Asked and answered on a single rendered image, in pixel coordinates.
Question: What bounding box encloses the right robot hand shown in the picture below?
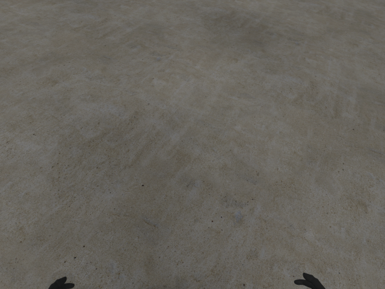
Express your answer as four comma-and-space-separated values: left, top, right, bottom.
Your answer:
294, 273, 325, 289

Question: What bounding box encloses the left robot hand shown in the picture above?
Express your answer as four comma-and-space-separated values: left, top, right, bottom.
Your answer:
48, 276, 75, 289

